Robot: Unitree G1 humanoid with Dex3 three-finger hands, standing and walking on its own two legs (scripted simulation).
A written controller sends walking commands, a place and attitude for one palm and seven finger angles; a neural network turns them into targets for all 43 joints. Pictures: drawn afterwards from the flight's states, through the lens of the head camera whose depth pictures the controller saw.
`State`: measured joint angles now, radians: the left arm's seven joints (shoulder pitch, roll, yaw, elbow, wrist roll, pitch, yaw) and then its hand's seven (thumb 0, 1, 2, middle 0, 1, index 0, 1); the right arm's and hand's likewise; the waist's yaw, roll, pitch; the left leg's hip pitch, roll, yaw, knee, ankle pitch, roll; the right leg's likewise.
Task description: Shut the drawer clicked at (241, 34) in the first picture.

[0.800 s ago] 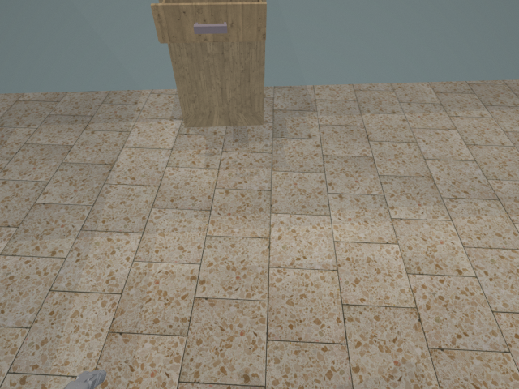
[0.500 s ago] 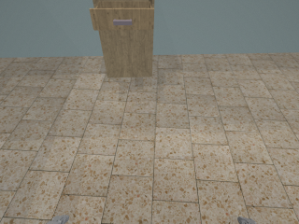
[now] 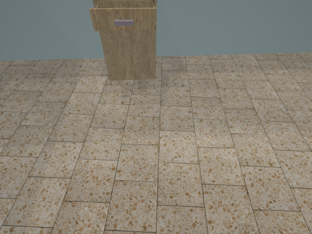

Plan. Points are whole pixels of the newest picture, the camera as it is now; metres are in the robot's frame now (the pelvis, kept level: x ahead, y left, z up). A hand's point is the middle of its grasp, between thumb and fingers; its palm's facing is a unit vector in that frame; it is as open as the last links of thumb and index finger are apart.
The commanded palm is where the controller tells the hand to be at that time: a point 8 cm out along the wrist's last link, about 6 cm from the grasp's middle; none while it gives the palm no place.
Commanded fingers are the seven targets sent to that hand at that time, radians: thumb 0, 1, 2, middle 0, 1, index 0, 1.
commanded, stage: stand and wait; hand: left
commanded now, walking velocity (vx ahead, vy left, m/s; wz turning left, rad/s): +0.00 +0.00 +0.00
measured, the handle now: (124, 21) +1.41 +0.30 -0.05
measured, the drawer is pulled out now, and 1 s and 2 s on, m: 0.29 0.29 0.29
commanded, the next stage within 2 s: look at it before walking up in 0.20 s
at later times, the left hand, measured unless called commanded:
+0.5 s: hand out of the picture +0.07 +0.25 -0.16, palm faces -0.04 -0.95 -0.32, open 7.4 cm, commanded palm none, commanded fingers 0.00 0.90 0.90 -0.20 -0.30 -0.20 -0.30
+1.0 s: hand out of the picture +0.07 +0.25 -0.16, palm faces -0.04 -0.94 -0.33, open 7.4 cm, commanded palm none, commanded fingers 0.00 0.90 0.90 -0.20 -0.30 -0.20 -0.30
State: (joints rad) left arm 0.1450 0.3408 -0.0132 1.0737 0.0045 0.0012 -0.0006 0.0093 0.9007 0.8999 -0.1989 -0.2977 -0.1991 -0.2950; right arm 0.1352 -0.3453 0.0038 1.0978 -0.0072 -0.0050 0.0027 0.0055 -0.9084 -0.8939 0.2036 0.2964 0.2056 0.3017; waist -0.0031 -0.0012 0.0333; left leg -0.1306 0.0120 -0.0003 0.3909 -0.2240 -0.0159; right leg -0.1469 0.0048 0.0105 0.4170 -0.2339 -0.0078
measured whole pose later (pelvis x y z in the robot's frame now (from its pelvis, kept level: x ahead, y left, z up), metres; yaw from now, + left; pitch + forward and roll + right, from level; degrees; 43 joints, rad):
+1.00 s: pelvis +0.00 +0.01 +0.00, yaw -1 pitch -2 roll +0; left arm 0.15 0.33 -0.02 1.09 0.01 0.00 0.01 0.01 0.90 0.90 -0.20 -0.30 -0.20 -0.29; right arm 0.12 -0.33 0.00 1.11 -0.01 -0.01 0.00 0.00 -0.91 -0.89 0.20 0.30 0.21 0.30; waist 0.00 -0.01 0.03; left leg -0.13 0.00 0.01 0.36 -0.21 -0.01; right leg -0.15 0.00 0.02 0.39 -0.21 0.01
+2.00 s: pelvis +0.35 +0.02 -0.02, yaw +2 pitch -2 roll -3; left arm 0.34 0.19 0.05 1.09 0.03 -0.05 0.00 0.00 0.93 0.90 -0.20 -0.30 -0.20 -0.29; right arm 0.16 -0.19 -0.06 0.98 -0.02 -0.05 0.03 0.00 -0.92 -0.89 0.19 0.29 0.20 0.30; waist 0.02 -0.01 0.01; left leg -0.40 0.13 0.13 0.64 -0.26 -0.01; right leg -0.11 -0.04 -0.19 0.50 -0.35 0.02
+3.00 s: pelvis +0.77 +0.04 -0.03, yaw +5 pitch -2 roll -2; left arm 0.36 0.17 0.04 1.12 0.02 -0.02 0.01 0.01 0.91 0.90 -0.20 -0.30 -0.20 -0.29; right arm 0.14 -0.19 -0.06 0.97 -0.02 -0.06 0.02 0.00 -0.92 -0.89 0.20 0.30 0.20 0.30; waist 0.03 -0.03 0.07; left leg -0.43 0.07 0.15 0.68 -0.22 0.08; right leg -0.18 -0.11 -0.16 0.90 -0.51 0.03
